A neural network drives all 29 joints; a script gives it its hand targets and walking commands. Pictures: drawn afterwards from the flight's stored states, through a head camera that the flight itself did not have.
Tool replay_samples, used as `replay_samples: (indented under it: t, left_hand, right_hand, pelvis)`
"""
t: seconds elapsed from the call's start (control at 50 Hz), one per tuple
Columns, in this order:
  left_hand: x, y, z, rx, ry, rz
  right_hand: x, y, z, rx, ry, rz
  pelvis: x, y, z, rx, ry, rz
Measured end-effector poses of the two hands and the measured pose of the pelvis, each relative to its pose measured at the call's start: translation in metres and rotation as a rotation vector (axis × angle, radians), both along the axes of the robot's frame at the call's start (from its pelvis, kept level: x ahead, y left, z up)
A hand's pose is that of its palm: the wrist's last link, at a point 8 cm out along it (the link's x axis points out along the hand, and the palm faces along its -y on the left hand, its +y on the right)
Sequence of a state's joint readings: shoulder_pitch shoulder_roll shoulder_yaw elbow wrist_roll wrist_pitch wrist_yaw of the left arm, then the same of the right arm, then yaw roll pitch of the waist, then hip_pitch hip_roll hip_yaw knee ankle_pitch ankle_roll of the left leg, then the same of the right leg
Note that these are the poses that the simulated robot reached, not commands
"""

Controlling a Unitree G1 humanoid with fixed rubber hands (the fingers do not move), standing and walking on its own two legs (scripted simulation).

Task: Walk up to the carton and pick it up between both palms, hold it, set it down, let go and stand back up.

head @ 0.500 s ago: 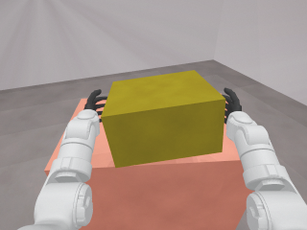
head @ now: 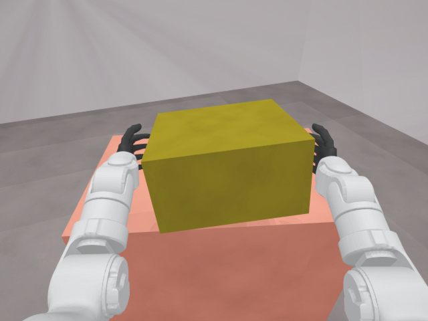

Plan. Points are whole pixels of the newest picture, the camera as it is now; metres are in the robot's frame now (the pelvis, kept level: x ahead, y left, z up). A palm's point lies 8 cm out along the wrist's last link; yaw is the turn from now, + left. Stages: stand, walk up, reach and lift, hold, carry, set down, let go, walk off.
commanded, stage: hold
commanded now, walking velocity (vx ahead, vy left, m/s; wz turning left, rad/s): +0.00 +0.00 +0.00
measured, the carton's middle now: (223, 156) +0.45 +0.02 +0.15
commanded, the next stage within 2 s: set down in 0.18 s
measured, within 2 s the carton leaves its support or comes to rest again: neither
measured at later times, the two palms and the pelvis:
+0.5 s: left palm (126, 152) +0.39 +0.20 +0.20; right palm (320, 164) +0.39 -0.17 +0.18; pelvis +0.00 +0.00 +0.00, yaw +0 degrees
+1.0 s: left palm (132, 164) +0.42 +0.21 +0.15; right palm (306, 166) +0.43 -0.16 +0.14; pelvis +0.02 +0.00 +0.00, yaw +0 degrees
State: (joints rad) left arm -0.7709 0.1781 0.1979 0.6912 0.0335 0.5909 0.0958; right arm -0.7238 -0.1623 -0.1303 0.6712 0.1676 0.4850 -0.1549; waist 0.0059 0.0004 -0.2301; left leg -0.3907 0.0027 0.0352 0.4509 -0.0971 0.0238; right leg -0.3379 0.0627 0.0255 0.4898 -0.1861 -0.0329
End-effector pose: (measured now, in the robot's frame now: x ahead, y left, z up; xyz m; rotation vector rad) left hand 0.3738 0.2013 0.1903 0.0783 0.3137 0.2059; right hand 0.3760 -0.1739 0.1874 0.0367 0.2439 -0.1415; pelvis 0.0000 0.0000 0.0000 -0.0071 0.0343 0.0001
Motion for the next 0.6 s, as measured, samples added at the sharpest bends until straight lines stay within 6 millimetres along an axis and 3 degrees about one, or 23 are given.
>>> replay_samples:
  t: [0.24,0.42,0.5,0.6]
  left_hand:
    - [0.002,0.000,-0.005,0.001,0.014,0.000]
    - [0.008,-0.002,0.009,0.008,-0.034,-0.006]
    - [0.013,0.004,0.009,-0.018,-0.039,-0.027]
    - [0.022,0.011,-0.009,-0.021,-0.026,-0.028]
  right_hand:
    - [0.003,0.000,-0.003,0.001,0.008,0.000]
    - [0.006,-0.002,0.001,-0.025,-0.045,-0.001]
    - [0.011,0.001,-0.011,-0.035,-0.041,0.015]
    - [0.020,0.009,-0.029,-0.041,-0.025,0.022]
  pelvis:
    - [0.001,0.000,0.000,0.000,0.002,0.000]
    - [0.001,0.000,0.000,0.001,0.002,0.000]
    - [0.001,0.000,0.001,0.002,0.002,0.002]
    - [0.003,0.003,0.001,0.003,0.004,0.004]
